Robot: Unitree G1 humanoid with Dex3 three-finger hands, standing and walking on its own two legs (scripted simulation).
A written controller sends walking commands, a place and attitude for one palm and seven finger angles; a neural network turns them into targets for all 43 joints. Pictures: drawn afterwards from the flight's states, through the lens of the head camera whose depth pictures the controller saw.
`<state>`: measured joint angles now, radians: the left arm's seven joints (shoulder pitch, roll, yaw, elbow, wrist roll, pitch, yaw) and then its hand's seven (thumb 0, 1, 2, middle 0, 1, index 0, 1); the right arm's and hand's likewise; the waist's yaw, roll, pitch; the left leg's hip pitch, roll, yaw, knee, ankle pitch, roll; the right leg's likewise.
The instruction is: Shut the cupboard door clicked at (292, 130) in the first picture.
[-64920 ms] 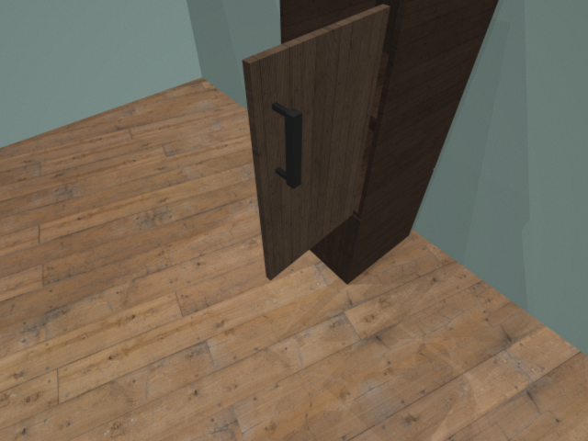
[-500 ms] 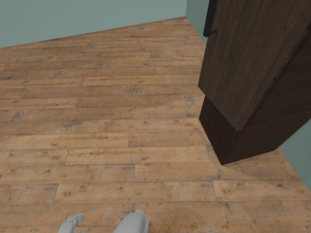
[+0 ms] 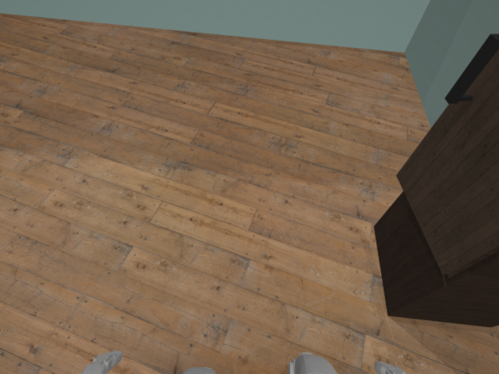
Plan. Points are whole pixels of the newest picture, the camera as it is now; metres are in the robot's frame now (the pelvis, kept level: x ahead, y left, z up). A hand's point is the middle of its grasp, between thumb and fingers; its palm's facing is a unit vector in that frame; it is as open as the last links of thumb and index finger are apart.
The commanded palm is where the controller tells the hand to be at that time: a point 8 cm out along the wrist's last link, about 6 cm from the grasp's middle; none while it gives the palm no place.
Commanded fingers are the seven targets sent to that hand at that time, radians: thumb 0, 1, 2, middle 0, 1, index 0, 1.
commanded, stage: walk to a spot facing it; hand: left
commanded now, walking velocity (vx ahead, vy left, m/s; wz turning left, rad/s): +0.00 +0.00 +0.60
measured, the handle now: (480, 71) +0.71 -0.46 +0.09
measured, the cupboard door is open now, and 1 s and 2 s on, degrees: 11 11 11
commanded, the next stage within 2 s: turn to face it in 1.46 s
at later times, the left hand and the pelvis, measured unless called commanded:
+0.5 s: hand out of the picture +0.00 +0.18 -0.17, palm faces +0.38 -0.90 -0.21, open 7.4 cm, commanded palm none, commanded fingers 0.00 0.90 0.90 -0.20 -0.30 -0.20 -0.30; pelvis +0.04 -0.01 +0.00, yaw +21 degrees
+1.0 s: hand (93, 299) +0.25 +0.31 -0.15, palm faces +0.46 -0.86 -0.20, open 7.4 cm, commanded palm none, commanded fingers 0.00 0.90 0.90 -0.20 -0.30 -0.20 -0.30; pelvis +0.22 +0.09 -0.01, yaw +30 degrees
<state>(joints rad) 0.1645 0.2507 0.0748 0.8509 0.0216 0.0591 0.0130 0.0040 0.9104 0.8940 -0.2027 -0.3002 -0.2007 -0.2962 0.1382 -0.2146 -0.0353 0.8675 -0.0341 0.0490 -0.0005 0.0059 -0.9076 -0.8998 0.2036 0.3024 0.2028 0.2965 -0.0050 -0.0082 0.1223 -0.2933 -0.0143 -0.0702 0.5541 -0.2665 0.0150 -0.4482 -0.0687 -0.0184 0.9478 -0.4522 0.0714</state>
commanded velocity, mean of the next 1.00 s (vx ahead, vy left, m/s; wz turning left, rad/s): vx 0.29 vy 0.00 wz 0.46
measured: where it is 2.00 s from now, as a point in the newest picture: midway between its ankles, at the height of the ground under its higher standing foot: (178, 269)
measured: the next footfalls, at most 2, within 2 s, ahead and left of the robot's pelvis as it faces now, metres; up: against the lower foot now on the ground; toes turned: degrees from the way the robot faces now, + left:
right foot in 0.12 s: +0.06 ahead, -0.15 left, +0.00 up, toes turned +2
left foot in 0.56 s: +0.07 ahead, +0.14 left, +0.00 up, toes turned +29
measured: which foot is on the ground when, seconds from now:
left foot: down 0.00-0.12, up 0.14-0.54, down 0.56-1.00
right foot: up 0.00-0.10, down 0.12-0.56, up 0.58-1.00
